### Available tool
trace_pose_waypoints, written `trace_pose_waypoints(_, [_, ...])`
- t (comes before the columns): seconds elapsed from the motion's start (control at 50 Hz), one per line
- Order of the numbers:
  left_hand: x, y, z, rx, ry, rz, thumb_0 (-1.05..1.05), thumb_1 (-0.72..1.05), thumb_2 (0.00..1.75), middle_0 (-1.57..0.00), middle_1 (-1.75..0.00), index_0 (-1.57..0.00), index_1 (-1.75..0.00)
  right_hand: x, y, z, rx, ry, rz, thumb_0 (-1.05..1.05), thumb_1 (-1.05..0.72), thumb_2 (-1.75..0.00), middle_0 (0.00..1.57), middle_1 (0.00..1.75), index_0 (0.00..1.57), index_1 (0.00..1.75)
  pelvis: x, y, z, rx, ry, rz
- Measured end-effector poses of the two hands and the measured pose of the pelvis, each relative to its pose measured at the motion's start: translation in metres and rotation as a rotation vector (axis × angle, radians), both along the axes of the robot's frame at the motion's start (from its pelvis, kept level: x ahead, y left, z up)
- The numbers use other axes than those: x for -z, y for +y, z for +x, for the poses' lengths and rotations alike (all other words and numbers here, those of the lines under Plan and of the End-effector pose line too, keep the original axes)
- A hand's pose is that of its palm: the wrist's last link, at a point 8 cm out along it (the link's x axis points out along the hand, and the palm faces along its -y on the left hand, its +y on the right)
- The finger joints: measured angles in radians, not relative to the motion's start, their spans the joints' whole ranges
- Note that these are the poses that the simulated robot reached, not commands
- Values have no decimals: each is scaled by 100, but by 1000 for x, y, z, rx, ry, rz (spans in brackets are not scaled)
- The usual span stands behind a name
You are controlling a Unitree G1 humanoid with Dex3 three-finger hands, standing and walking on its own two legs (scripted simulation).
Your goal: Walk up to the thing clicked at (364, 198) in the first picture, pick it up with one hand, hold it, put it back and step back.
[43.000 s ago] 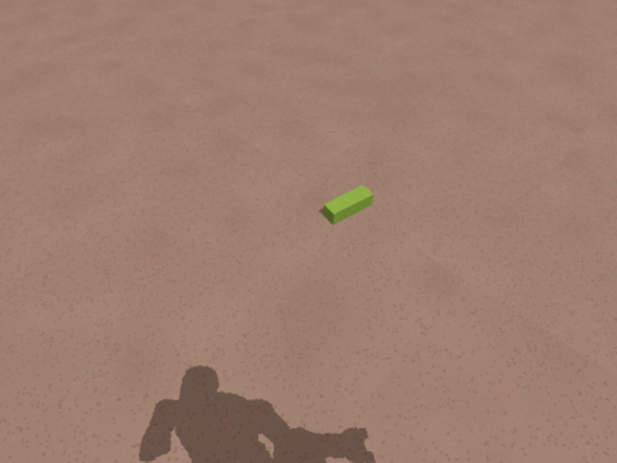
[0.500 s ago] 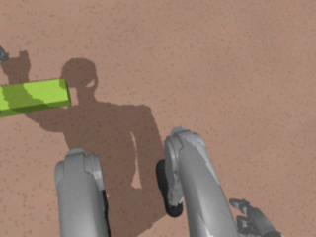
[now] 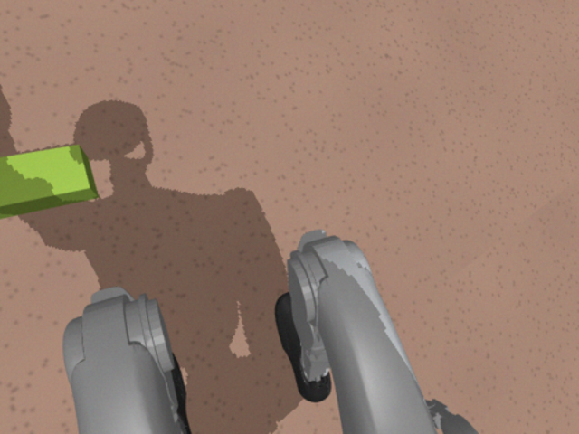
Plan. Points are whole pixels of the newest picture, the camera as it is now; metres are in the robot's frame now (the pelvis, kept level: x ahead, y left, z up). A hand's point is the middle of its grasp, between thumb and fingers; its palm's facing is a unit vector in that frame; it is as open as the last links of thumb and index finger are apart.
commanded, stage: home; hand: left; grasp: from above
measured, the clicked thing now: (13, 186) +0.50 +0.31 -0.30
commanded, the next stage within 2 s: none
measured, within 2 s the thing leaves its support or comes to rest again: neither
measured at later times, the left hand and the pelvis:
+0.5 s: hand out of the picture +0.33 +0.28 +0.06, palm faces -0.19 -0.71 -0.68, open 7.6 cm; pelvis +0.01 +0.00 +0.17, yaw +6 degrees
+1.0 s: hand out of the picture +0.25 +0.21 +0.27, palm faces +0.19 -0.95 -0.24, open 7.4 cm; pelvis +0.06 -0.01 +0.34, yaw +9 degrees
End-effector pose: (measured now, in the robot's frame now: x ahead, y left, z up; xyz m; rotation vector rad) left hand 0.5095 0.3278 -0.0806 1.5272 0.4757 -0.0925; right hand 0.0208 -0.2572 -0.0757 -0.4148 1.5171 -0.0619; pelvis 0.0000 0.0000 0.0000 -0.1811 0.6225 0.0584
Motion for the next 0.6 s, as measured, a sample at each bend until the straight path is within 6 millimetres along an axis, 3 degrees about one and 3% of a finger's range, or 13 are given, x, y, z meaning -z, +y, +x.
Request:
trace_pose_waypoints(0.1, [-31,11,-18,-68,46,-42,0,-13,89,-21,-70,-20,-70,-9,2,13,22,-14,36,0,-89,-89,21,30,20,30,-21,1,5,-10,24,10])
trace_pose_waypoints(0.24, [-84,10,-77,-160,64,-270,0,31,83,-21,-44,-20,-45,-43,-7,58,-12,-89,35,0,-90,-89,21,30,20,30,-69,2,7,-27,27,30])
trace_pose_waypoints(0.4, [-150,-1,-152,-280,10,-531,0,73,87,-21,-33,-21,-33,-105,-8,144,-90,-331,13,0,-90,-89,20,30,20,30,-127,-1,7,-46,-19,54])
trace_pose_waypoints(0.5, [-188,-12,-190,-390,-2,-641,1,84,89,-21,-31,-21,-31,-151,8,190,-120,-506,51,0,-90,-90,20,30,20,30,-165,-3,8,-59,-64,71])
trace_pose_waypoints(0.6, [-224,-28,-221,-524,0,-771,1,88,90,-21,-30,-21,-30,-197,28,215,-126,-633,106,0,-90,-90,20,30,20,30,-204,-6,14,-69,-114,91])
